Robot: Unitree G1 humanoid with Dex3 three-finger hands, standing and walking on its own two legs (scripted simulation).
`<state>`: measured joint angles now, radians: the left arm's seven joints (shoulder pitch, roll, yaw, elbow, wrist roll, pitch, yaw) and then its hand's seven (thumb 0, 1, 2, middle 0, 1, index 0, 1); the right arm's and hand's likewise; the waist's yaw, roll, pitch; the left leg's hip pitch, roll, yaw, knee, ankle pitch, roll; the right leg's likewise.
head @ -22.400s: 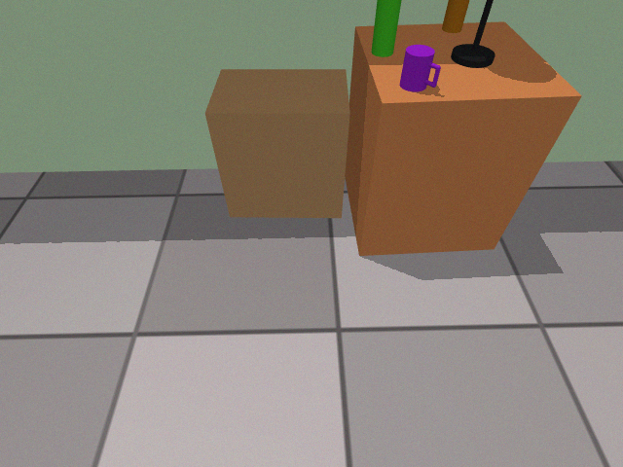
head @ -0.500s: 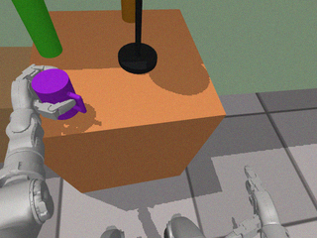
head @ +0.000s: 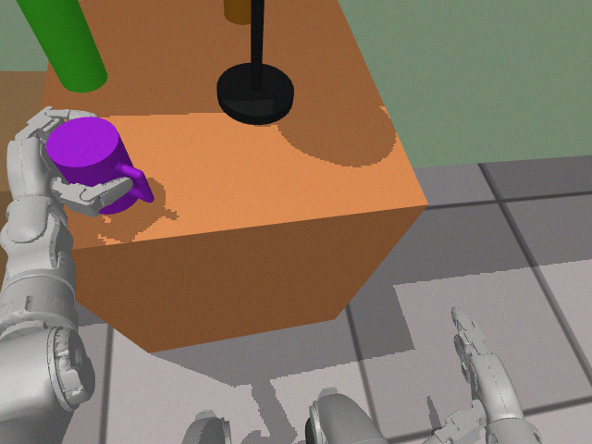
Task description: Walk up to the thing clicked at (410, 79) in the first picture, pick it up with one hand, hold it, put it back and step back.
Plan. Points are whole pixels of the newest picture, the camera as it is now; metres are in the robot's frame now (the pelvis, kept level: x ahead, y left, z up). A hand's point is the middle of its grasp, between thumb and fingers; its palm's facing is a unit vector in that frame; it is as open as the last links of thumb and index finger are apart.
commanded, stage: loosen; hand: left
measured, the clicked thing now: (110, 173) +0.48 +0.18 +0.05
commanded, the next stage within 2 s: open in 0.08 s
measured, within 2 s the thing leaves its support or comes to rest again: neither
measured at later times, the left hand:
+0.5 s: hand (86, 159) +0.50 +0.21 +0.06, palm faces +0.13 -0.99 +0.01, open 13.0 cm
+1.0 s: hand (7, 103) +0.51 +0.25 +0.15, palm faces +0.21 -0.98 -0.01, open 17.3 cm
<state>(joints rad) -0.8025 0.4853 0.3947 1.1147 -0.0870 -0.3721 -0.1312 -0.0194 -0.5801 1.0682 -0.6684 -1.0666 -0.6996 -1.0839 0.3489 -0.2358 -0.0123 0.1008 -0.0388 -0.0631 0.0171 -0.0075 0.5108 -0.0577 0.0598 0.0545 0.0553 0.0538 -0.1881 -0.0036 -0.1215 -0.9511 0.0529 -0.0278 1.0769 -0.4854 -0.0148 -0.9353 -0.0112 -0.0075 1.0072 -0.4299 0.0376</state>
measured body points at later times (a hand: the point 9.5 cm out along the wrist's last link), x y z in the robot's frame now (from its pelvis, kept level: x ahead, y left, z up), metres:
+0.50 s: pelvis -0.01 +0.00 -0.01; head +0.11 +0.03 +0.43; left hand +0.48 +0.26 +0.07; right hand +0.15 -0.26 -0.02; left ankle +0.01 +0.12 -0.66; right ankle +0.02 -0.15 -0.66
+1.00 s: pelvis +0.00 +0.00 +0.01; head +0.09 +0.03 +0.45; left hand +0.49 +0.31 +0.15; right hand +0.15 -0.27 +0.00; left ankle +0.01 +0.12 -0.66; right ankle +0.02 -0.15 -0.66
